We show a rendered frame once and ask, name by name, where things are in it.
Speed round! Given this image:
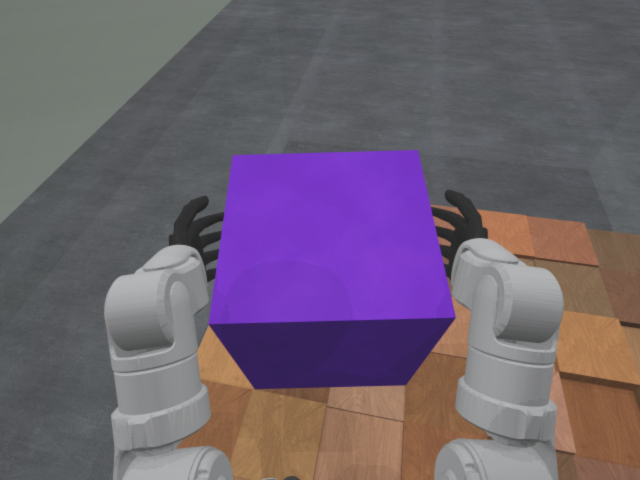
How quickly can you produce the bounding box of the right robot upper arm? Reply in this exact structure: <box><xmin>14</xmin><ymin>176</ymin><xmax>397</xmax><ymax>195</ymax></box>
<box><xmin>434</xmin><ymin>438</ymin><xmax>553</xmax><ymax>480</ymax></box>

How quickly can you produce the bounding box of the robot right hand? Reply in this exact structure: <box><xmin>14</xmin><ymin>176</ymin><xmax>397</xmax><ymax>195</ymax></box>
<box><xmin>431</xmin><ymin>190</ymin><xmax>488</xmax><ymax>280</ymax></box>

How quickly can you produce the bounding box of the carton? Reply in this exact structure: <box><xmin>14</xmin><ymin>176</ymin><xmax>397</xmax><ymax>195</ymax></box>
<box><xmin>208</xmin><ymin>150</ymin><xmax>456</xmax><ymax>389</ymax></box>

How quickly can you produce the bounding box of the robot left hand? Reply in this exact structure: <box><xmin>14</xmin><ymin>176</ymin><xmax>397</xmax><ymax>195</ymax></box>
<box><xmin>169</xmin><ymin>196</ymin><xmax>224</xmax><ymax>283</ymax></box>

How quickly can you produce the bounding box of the right robot forearm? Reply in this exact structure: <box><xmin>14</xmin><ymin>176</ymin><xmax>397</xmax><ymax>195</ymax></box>
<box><xmin>451</xmin><ymin>238</ymin><xmax>564</xmax><ymax>480</ymax></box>

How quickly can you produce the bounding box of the left robot forearm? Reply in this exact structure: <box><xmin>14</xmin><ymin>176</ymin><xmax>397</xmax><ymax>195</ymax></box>
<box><xmin>104</xmin><ymin>245</ymin><xmax>211</xmax><ymax>480</ymax></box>

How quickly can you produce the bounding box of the left robot upper arm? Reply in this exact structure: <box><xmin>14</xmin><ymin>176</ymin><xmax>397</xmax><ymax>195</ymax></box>
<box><xmin>122</xmin><ymin>446</ymin><xmax>233</xmax><ymax>480</ymax></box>

